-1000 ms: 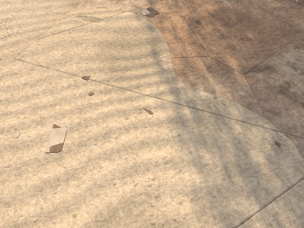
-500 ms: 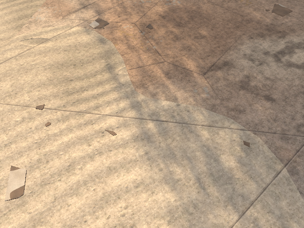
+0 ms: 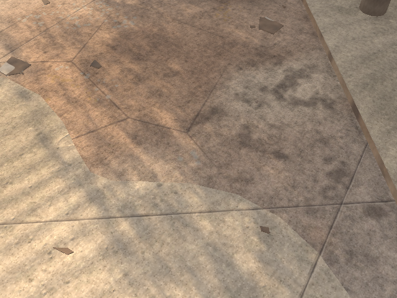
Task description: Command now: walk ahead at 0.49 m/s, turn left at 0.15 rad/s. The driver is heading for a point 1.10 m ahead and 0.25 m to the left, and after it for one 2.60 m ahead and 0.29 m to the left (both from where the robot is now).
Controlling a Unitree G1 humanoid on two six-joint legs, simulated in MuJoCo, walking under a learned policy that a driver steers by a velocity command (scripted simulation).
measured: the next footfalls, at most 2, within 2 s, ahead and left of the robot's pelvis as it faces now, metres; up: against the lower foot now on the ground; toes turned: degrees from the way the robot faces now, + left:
right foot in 0.24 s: +0.27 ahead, -0.12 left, +0.00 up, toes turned +7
left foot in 0.74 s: +0.48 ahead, +0.17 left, +0.00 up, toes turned +29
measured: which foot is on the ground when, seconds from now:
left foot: down 0.00-0.24, up 0.26-0.72, down 0.74-1.00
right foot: up 0.00-0.22, down 0.24-0.76, up 0.78-1.00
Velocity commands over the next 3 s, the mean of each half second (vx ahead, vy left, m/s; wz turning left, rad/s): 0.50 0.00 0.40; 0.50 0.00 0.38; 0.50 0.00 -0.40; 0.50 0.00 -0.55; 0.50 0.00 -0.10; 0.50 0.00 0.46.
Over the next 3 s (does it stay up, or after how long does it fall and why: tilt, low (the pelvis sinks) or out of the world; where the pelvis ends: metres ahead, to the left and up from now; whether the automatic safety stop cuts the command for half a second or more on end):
stays up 1.53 0.24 -0.01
